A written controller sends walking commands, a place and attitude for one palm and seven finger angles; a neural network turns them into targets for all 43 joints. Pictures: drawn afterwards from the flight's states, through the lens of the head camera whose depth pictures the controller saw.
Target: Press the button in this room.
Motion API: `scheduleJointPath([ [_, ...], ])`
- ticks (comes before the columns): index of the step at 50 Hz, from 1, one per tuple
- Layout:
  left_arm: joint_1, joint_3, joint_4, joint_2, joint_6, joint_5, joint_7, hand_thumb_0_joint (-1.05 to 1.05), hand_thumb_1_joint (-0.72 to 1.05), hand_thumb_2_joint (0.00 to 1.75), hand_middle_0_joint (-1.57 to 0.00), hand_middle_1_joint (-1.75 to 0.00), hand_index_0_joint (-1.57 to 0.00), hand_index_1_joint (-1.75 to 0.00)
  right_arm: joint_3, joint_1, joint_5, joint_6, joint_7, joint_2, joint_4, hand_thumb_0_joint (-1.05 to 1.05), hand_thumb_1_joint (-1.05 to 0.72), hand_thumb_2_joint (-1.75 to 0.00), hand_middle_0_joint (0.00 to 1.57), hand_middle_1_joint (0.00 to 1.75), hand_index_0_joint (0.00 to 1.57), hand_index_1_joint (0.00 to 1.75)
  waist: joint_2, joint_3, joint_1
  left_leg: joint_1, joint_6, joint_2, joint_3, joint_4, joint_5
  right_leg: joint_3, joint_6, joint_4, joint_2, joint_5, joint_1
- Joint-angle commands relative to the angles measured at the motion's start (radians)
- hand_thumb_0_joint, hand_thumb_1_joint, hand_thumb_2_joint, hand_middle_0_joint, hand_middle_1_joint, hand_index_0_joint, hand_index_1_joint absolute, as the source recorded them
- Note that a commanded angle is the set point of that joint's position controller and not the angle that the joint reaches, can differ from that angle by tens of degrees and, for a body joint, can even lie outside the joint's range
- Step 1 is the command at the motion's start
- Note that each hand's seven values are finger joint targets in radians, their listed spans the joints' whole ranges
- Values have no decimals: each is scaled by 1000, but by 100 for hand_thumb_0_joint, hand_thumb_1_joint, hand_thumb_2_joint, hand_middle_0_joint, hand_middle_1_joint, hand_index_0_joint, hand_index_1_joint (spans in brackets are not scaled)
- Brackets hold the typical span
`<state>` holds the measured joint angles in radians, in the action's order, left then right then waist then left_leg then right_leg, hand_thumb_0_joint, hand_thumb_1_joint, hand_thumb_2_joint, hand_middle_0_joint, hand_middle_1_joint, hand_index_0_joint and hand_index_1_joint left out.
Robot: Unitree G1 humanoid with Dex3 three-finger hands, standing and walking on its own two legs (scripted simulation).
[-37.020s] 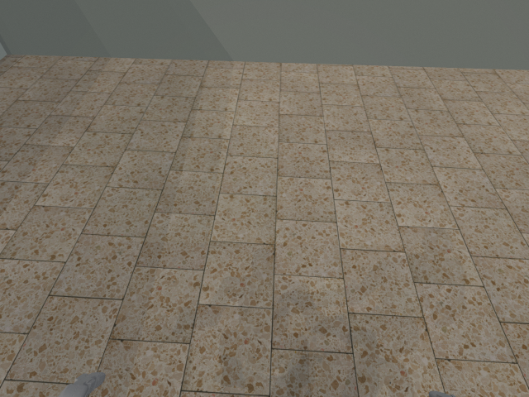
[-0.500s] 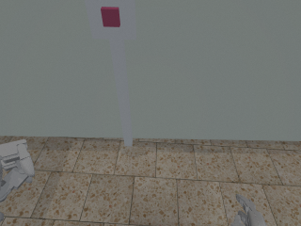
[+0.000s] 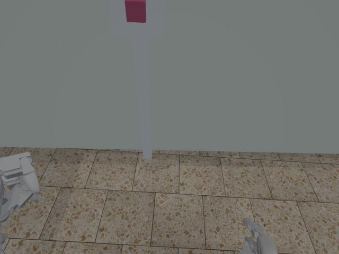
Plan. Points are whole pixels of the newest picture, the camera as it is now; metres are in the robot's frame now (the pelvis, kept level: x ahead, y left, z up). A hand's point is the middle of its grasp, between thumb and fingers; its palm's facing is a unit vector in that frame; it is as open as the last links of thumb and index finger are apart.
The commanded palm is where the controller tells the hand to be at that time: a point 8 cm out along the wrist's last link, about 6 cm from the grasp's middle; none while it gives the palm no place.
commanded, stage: stop stepping back and stand still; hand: left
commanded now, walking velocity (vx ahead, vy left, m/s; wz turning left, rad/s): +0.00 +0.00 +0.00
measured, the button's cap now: (136, 10) +0.81 +0.19 +0.22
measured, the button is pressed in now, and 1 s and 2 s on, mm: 0 0 0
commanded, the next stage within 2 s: let the arm hang, fingers relaxed in 0.18 s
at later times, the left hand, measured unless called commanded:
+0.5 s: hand out of the picture +0.12 +0.22 -0.12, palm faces -0.04 -0.93 -0.37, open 3.1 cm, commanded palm none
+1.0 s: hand out of the picture +0.05 +0.22 -0.15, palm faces +0.03 -0.93 -0.36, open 6.7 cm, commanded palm none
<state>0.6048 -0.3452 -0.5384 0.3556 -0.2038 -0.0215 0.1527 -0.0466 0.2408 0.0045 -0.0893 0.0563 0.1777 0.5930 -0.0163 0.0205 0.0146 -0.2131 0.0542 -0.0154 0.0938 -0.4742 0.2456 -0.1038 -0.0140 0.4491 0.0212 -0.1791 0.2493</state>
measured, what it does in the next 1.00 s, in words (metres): stands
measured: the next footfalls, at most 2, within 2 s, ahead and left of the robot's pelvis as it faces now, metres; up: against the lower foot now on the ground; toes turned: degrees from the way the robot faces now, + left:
none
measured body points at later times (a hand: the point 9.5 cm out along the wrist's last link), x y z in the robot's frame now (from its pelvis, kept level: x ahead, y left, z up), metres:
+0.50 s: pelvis -0.02 +0.00 -0.01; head +0.00 -0.02 +0.43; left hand +0.12 +0.27 -0.09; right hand +0.11 -0.27 -0.13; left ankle +0.01 +0.08 -0.74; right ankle +0.04 -0.11 -0.74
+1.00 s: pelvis +0.00 -0.03 +0.00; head +0.00 -0.05 +0.45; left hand +0.05 +0.27 -0.12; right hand +0.03 -0.30 -0.15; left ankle +0.01 +0.08 -0.74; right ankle +0.04 -0.11 -0.74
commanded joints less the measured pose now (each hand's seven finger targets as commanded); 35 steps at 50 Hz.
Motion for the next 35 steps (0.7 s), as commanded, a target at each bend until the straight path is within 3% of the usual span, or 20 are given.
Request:
scheduleJointPath([
  [1,-27,-95,-221,135,-73,1,15,0,90,90,-130,-150,-130,-150,70,-104,-1,-67,20,143,-161,0,-90,-90,20,30,20,30,93,-76,-9,-162,-34,139,-177,187,5,103,14,-3,34,65,-179],
  [11,3,-108,-200,135,-86,-1,16,0,90,90,-130,-150,-130,-150,77,-102,0,-65,21,147,-157,0,-90,-90,20,30,20,30,81,-66,-11,-179,-36,123,-171,173,49,119,8,-30,45,37,-161],
  [13,2,-109,-190,137,-85,-1,17,0,90,90,-130,-150,-130,-150,79,-102,-1,-64,23,146,-155,0,-90,-90,20,30,20,30,55,-68,-12,-178,-31,118,-168,162,54,128,7,-43,47,40,-159],
  [14,-136,277,643,55,40,59,-111,0,90,90,-130,-150,-130,-150,129,-152,-19,-137,-72,290,118,0,-90,-90,20,30,20,30,32,14,-70,-103,-38,124,-149,-48,-174,90,-16,42,108,115,91],
  [15,-170,214,655,72,153,55,-138,0,90,90,-126,-146,-126,-146,136,-63,-14,-40,-80,302,110,0,-90,-90,20,30,20,30,58,-39,-52,-58,-45,130,-146,-23,-247,138,-30,18,128,91,105],
  [16,-173,215,633,67,185,56,-142,0,90,90,-123,-142,-123,-142,131,-54,-13,-12,-74,288,75,0,-90,-90,20,30,20,30,75,-32,-54,-56,-37,140,-156,-17,-234,111,-29,41,98,7,127],
  [18,-254,223,710,61,191,58,-145,0,90,90,-115,-134,-115,-134,120,-70,4,13,-69,291,81,0,-90,-90,20,30,20,30,70,-30,-42,-170,12,181,-239,61,-162,91,-29,157,38,-117,91],
  [20,-291,235,818,81,195,60,-147,0,90,90,-108,-126,-108,-126,113,-95,17,23,-61,315,84,0,-90,-90,20,30,20,30,-18,-44,-24,-197,32,203,-293,100,-135,119,-31,178,23,-135,25],
  [23,-331,245,1010,125,194,65,-150,0,90,90,-97,-114,-97,-114,112,-118,19,40,-60,326,119,0,-90,-90,20,30,20,30,-102,-90,2,-162,27,150,-232,51,-89,164,-46,72,63,-44,-43],
  [26,-395,273,1154,140,195,57,-149,0,90,90,-86,-102,-86,-102,97,-76,14,64,-62,277,171,0,-90,-90,20,30,20,30,-76,-103,-26,-67,-5,56,-147,-29,55,274,-109,-73,158,-146,23],
  [27,-417,279,1191,144,194,53,-148,0,90,90,-82,-98,-82,-98,94,-61,14,70,-62,266,196,0,-90,-90,20,30,20,30,-35,-97,-34,-27,-10,46,-132,-44,77,284,-120,-110,174,-214,59],
  [30,-454,290,1290,139,192,49,-144,0,90,90,-71,-86,-71,-86,93,-21,14,84,-61,252,257,0,-90,-90,20,30,20,30,31,-80,-48,15,-11,59,-141,-23,93,266,-114,-153,162,-306,93],
  [33,-425,294,1387,121,188,42,-143,0,90,90,-60,-74,-60,-74,90,-24,16,80,-55,257,306,0,-90,-90,20,30,20,30,146,-70,-22,-54,-4,102,-186,86,106,219,-86,-121,116,-237,-5],
  [35,-413,289,1443,109,185,42,-142,0,90,90,-53,-66,-53,-66,92,-23,16,81,-51,256,330,0,-90,-90,20,30,20,30,142,-49,-13,-82,-3,119,-196,119,101,201,-76,-131,108,-194,-53],
])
